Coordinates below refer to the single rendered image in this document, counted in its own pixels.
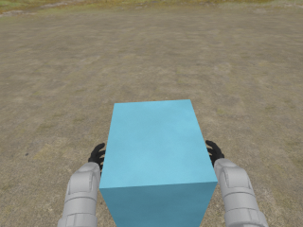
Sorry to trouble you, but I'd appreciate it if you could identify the robot left forearm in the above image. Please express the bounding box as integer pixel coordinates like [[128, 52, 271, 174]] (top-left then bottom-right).
[[57, 162, 101, 227]]

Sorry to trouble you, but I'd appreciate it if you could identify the carton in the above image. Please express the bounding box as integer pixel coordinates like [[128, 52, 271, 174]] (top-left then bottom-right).
[[98, 99, 218, 227]]

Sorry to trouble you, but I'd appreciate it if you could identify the robot right hand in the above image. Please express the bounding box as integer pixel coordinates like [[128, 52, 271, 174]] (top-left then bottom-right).
[[205, 140, 224, 167]]

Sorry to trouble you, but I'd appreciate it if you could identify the robot left hand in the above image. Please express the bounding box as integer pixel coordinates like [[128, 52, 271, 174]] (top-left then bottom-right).
[[88, 143, 106, 176]]

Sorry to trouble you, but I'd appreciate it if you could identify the robot right forearm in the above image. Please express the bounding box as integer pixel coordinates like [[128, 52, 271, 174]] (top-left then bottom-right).
[[213, 158, 269, 227]]

